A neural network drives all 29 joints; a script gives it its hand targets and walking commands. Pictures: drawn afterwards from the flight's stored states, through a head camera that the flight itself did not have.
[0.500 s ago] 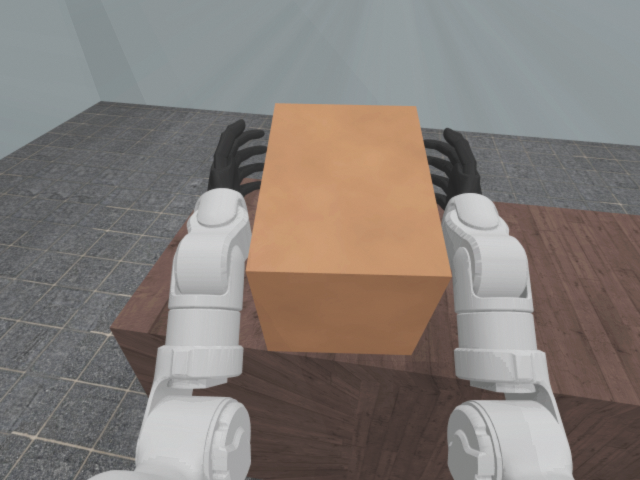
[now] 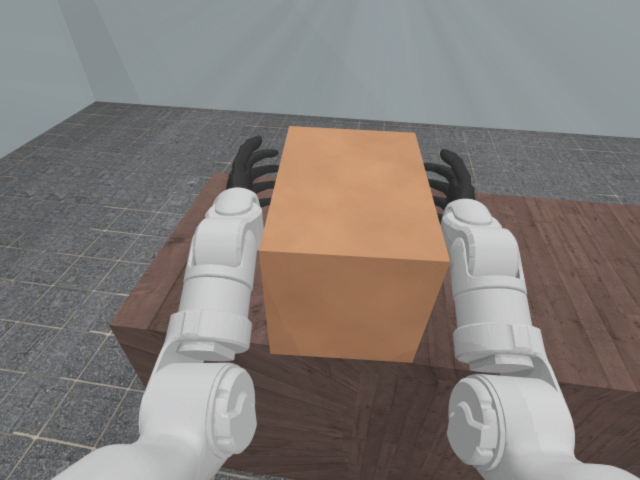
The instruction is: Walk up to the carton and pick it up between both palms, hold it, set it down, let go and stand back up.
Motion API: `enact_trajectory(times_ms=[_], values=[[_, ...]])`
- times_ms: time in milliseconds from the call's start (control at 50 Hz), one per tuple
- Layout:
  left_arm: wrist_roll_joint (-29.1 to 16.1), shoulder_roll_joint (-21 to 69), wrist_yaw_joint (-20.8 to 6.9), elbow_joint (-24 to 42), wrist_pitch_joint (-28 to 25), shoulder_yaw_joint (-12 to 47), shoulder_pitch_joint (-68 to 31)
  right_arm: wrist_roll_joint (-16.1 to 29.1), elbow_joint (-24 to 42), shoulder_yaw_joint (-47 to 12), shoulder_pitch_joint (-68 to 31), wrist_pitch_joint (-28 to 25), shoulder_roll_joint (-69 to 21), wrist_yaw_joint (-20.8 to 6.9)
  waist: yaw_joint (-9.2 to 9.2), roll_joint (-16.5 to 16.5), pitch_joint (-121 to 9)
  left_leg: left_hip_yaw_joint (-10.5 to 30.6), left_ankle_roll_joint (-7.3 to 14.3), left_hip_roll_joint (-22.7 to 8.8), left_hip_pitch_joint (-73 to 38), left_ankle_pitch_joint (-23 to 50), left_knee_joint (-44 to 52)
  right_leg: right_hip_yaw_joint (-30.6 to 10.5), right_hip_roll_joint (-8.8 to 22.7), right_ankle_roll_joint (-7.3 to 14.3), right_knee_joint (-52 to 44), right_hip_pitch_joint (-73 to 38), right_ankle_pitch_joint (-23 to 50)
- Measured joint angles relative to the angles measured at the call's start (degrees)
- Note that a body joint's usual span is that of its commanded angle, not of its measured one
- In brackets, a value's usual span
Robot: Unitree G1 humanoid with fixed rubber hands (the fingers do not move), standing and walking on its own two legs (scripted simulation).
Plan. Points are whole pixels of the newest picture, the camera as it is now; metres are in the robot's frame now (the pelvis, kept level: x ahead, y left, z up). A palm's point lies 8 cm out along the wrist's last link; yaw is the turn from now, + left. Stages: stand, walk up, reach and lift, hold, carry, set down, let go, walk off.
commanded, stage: hold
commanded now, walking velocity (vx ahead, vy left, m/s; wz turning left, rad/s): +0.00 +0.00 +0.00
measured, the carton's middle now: (346, 236) +0.37 -0.01 +0.16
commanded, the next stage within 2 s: none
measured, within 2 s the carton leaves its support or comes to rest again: neither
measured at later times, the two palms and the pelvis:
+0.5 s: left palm (230, 181) +0.38 +0.13 +0.23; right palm (449, 199) +0.37 -0.13 +0.22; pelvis -0.01 +0.01 +0.00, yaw +1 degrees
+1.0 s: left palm (218, 215) +0.36 +0.15 +0.20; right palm (433, 229) +0.36 -0.12 +0.18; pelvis -0.01 +0.00 +0.00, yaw +1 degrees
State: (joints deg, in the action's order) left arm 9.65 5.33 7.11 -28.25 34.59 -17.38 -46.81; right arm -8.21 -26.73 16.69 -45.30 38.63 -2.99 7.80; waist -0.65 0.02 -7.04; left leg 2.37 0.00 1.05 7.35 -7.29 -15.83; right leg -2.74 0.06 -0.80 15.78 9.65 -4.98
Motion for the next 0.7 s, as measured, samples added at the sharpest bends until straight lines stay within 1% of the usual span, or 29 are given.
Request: enact_trajectory(times_ms=[80,120,160,200,280,320,340,400,440,480,520,560,580,600,640,700], values=[[-2.2,-0.3,0.2,10.7,0.3,2.6,4.0,2.6,8.5,-3.4,1.9,0.2,-0.1,1.1,0.85,-0.1,1.2,0.2,-0.2,-0.3,-1.2,0.9,2.1,0.1,-0.2,0.2,-2.2,-1.3,1.0],[-2.7,-0.9,0.3,15.5,1.3,4.1,5.3,2.8,12.1,-5.1,2.8,0.5,-0.1,1.2,1.13,-0.2,1.6,0.4,-0.2,-0.3,-2.4,1.7,3.7,0.3,-0.2,0.1,-3.8,-2.5,1.7],[-2.7,-1.5,0.2,18.0,2.9,5.2,6.4,2.3,13.9,-6.2,4.1,1.1,-0.4,1.2,1.29,-0.2,1.7,0.8,-0.2,-0.3,-4.0,2.3,5.2,0.6,0.0,0.1,-5.5,-4.4,2.2],[-2.3,-1.8,-0.2,17.5,4.5,5.8,7.0,1.0,13.5,-6.5,5.5,1.8,-1.0,0.7,1.53,-0.2,2.0,1.0,-0.1,-0.2,-5.8,2.6,6.1,0.9,0.1,0.1,-6.6,-6.3,2.5],[-1.7,-1.7,-1.0,10.9,6.0,4.8,6.1,-1.0,8.6,-5.0,6.7,3.0,-1.9,0.0,1.33,0.0,3.1,1.4,0.1,0.1,-5.9,2.5,5.2,1.3,0.4,-0.1,-6.3,-7.0,2.5],[-2.2,-2.2,-1.1,8.0,5.3,4.5,4.8,-0.9,7.1,-4.3,5.9,2.9,-1.8,0.3,0.89,0.0,3.9,1.3,0.2,0.4,-3.9,2.3,3.6,1.3,0.6,-0.3,-5.0,-5.1,2.5],[-2.9,-2.6,-0.8,7.5,4.6,4.7,4.1,-0.4,7.2,-4.4,5.4,2.6,-1.6,0.9,0.61,0.0,4.0,1.2,0.3,0.5,-2.4,2.3,2.8,1.2,0.7,-0.3,-4.2,-3.6,2.4],[-5.1,-4.0,-0.3,7.4,1.8,5.3,1.5,1.8,8.9,-5.1,3.2,1.2,-0.3,2.3,-0.16,0.1,3.2,0.8,0.6,0.9,2.1,2.4,1.0,0.7,1.0,-0.7,-2.0,1.2,2.4],[-5.6,-4.3,0.0,7.2,0.1,5.2,-0.4,2.8,9.2,-5.1,1.2,0.1,0.8,2.8,-0.39,0.2,2.2,0.4,0.7,1.1,4.0,2.3,0.4,0.3,1.1,-0.9,-0.9,3.4,2.2],[-4.7,-4.0,0.2,5.6,-0.6,4.4,-1.8,2.5,7.1,-4.1,-0.6,-0.7,1.1,2.2,-0.61,0.2,1.1,0.2,0.7,1.2,4.4,2.0,0.2,0.1,1.1,-0.9,-0.5,3.9,1.8],[-2.9,-3.2,0.2,2.7,-0.2,3.1,-2.6,1.2,3.3,-2.6,-1.6,-1.0,1.0,1.0,-0.64,0.2,0.2,0.1,0.7,1.1,3.4,1.5,0.3,0.0,1.0,-0.9,-0.4,3.1,1.3],[-1.2,-2.2,0.2,0.1,0.4,2.0,-2.0,-0.1,0.1,-1.4,-1.1,-1.0,0.6,-0.1,-0.5,0.0,-0.4,0.0,0.7,0.8,1.8,0.9,0.5,-0.1,0.8,-0.7,-0.7,1.5,0.8],[-0.6,-1.7,0.2,-0.2,0.6,1.6,-1.1,-0.4,-0.5,-1.0,-0.4,-0.8,0.3,-0.4,-0.41,-0.1,-0.4,0.0,0.6,0.7,1.0,0.6,0.6,-0.1,0.7,-0.7,-1.0,0.6,0.6],[-0.5,-1.2,0.1,0.1,0.7,1.5,0.0,-0.3,0.0,-1.0,0.6,-0.6,-0.1,-0.3,-0.3,-0.2,-0.2,0.0,0.6,0.6,0.2,0.4,0.7,-0.1,0.5,-0.6,-1.4,-0.2,0.5],[-0.9,-0.3,0.2,3.0,0.5,1.7,2.5,0.3,2.6,-1.7,2.7,-0.4,-0.6,0.1,0.04,-0.4,0.3,-0.1,0.5,0.3,-0.8,0.2,1.2,-0.1,0.3,-0.5,-2.1,-1.3,0.6],[-2.2,0.2,0.3,10.4,0.3,3.1,5.9,2.2,9.2,-4.1,5.0,-0.3,-0.6,0.9,0.71,-0.5,1.2,-0.1,0.3,0.1,-1.8,0.8,2.7,-0.3,0.2,-0.3,-3.4,-2.2,1.1]])
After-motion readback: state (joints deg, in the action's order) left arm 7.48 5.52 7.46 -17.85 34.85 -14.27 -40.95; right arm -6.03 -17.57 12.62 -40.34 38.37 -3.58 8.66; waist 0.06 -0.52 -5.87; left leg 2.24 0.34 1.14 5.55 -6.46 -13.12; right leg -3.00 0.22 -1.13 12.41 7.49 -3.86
